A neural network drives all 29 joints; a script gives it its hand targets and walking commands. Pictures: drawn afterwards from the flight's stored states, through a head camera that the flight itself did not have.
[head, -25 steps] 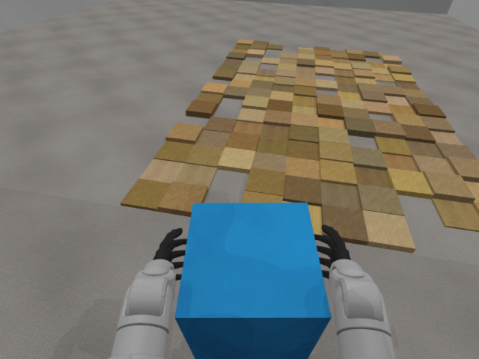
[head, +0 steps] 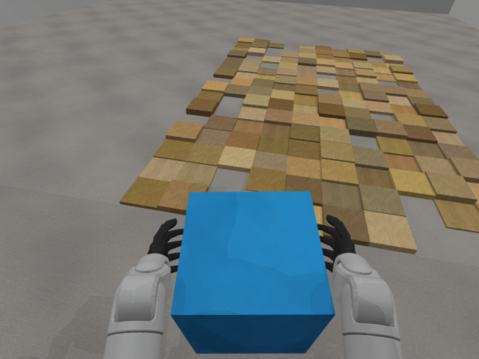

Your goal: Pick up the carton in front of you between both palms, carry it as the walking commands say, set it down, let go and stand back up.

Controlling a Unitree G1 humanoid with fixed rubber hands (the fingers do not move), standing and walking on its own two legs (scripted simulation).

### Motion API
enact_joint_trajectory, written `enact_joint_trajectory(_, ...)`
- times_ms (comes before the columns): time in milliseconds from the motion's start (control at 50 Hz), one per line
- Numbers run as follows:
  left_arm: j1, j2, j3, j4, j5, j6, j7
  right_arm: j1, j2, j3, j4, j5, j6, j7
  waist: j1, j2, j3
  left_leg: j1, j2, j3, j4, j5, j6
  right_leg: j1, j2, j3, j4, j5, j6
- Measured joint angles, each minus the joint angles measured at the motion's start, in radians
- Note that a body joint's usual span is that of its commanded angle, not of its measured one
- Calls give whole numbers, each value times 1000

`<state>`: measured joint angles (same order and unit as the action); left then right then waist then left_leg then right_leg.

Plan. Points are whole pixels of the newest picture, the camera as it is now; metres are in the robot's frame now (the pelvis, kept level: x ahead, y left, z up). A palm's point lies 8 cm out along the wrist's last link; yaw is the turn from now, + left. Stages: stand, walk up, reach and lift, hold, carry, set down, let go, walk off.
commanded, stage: carry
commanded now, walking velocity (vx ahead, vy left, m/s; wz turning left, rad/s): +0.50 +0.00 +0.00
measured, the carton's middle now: (250, 276) +0.30 +0.00 +0.00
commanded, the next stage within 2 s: none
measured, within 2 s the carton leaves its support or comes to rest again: neither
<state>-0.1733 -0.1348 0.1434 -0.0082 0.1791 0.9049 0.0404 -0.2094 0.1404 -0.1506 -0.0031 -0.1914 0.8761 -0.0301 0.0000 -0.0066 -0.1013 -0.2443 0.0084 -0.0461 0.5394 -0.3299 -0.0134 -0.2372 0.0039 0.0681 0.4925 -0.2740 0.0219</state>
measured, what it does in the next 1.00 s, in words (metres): walks ahead: left foot, then right foot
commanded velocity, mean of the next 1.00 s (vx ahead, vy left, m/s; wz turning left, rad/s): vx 0.50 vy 0.00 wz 0.00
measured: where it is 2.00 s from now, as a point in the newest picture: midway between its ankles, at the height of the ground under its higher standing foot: (235, 221)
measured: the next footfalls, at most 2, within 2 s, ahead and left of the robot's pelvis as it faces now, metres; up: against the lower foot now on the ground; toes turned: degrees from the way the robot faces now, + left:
left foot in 0.46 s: +0.28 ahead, +0.14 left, +0.00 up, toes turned +9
right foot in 0.82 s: +0.56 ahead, -0.07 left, +0.00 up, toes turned -11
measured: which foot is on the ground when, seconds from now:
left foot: down 0.00-0.22, up 0.24-0.44, down 0.46-0.86, up 0.88-1.00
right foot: down 0.00-0.50, up 0.52-0.80, down 0.82-1.00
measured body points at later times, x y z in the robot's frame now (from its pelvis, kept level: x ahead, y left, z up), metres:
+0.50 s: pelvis +0.20 +0.04 -0.01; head +0.21 +0.05 +0.44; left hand +0.48 +0.20 +0.07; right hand +0.50 -0.11 +0.09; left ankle +0.25 +0.13 -0.74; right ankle +0.06 -0.10 -0.73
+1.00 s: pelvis +0.51 +0.02 +0.00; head +0.54 +0.02 +0.45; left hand +0.79 +0.20 +0.09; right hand +0.82 -0.11 +0.10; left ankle +0.42 +0.13 -0.67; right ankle +0.52 -0.06 -0.74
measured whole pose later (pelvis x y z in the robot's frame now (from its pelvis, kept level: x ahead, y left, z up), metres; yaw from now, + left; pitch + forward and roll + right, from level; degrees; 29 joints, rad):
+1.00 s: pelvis +0.51 +0.02 +0.00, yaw +3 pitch +5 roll -1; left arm -0.21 -0.14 0.13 -0.48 0.09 1.27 0.10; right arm -0.24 0.15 -0.13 -0.48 -0.08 1.24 -0.11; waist 0.03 0.01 -0.03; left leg -0.45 0.08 0.07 1.06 -0.40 0.02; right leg -0.30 -0.02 -0.26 0.45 -0.24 -0.06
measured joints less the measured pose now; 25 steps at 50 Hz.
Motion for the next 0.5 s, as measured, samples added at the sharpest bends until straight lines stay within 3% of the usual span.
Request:
enact_joint_trajectory(60, 23, 7, -15, -87, -28, 76, 16, 14, -2, 20, -74, 27, 72, -17, 3, -10, -20, -10, 0, 29, 17, 26, 8, -30, -19, -6, 61, -47, 2)
enact_joint_trajectory(120, 45, 45, -27, -160, -63, 161, 23, 20, -3, 63, -121, 43, 147, -44, 7, -3, -38, 1, 7, 58, 18, -14, 14, -91, -35, -72, 173, -129, 5)
enact_joint_trajectory(200, 46, 35, -31, -235, -89, 254, 37, 57, -8, 82, -240, 53, 250, -66, -1, 24, -49, 32, 28, 55, -13, -39, 4, -70, -16, -171, 36, -97, -8)
enact_joint_trajectory(260, 38, -3, -51, -246, -87, 271, 50, 92, -11, 36, -321, 75, 290, -68, -17, 24, -65, -47, 43, 71, 141, -103, 12, -52, -22, -214, 18, -12, -38)
enact_joint_trajectory(340, 55, 5, -65, -307, -83, 311, 58, 73, -10, 31, -344, 98, 327, -72, -7, -15, -35, -197, 41, 123, 333, -109, 25, 21, -42, -213, -75, -30, -24)
enact_joint_trajectory(380, 50, 4, -56, -340, -84, 332, 64, 54, -8, 31, -347, 105, 334, -72, 8, -31, -25, -242, 46, 148, 284, -78, 20, 61, -51, -201, -129, -24, -16)
enact_joint_trajectory(440, 27, 2, -44, -386, -87, 346, 71, 20, -4, 28, -375, 110, 342, -74, 22, -34, -12, -230, 47, 183, 50, 39, 21, 113, -70, -187, -145, -58, 6)
enact_joint_trajectory(460, 17, 2, -35, -400, -89, 347, 71, 6, -1, 28, -384, 109, 342, -74, 23, -30, -6, -203, 43, 201, -36, 78, 27, 120, -79, -182, -108, -93, 17)
enact_joint_trajectory(480, 9, 3, -26, -409, -90, 346, 71, -7, 2, 29, -381, 108, 336, -74, 26, -33, -6, -183, 39, 218, -61, 166, 37, 112, -95, -177, -41, -139, 23)
enact_joint_trajectory(500, 2, 7, -14, -406, -94, 345, 71, -17, 4, 35, -363, 105, 325, -73, 25, -43, -6, -176, 30, 236, -33, 176, 49, 78, -117, -171, 67, -158, 18)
